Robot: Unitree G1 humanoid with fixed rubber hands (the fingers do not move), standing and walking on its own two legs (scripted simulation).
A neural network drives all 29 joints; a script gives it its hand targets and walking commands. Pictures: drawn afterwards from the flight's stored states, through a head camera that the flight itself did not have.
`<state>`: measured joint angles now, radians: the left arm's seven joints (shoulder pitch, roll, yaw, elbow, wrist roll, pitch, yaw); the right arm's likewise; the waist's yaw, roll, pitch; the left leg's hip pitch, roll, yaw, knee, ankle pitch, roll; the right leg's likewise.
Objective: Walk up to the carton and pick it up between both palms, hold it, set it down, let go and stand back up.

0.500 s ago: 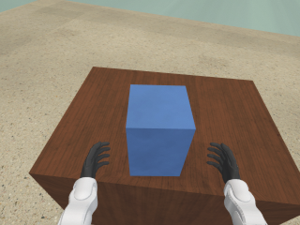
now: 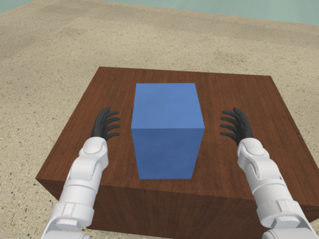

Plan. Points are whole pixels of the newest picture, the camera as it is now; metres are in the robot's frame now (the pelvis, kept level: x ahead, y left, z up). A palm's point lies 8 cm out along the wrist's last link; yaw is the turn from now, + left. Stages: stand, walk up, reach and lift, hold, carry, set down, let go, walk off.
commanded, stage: reach and lift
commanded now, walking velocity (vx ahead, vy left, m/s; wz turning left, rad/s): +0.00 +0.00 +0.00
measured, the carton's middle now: (165, 133) +0.45 +0.01 +0.00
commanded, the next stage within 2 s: none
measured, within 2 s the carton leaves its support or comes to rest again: neither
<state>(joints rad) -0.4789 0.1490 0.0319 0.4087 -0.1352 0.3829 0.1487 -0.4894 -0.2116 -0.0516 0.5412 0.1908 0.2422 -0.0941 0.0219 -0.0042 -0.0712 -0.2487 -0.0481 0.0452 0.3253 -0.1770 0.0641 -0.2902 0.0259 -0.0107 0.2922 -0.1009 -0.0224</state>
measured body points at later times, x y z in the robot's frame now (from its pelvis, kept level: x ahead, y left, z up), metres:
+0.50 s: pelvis +0.00 +0.00 +0.00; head +0.03 +0.00 +0.45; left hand +0.44 +0.19 +0.14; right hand +0.46 -0.18 +0.14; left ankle -0.01 +0.07 -0.75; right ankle +0.02 -0.11 -0.75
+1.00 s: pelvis +0.01 -0.01 +0.00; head +0.07 -0.01 +0.45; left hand +0.46 +0.19 +0.09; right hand +0.47 -0.17 +0.09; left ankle -0.01 +0.07 -0.75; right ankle +0.02 -0.11 -0.75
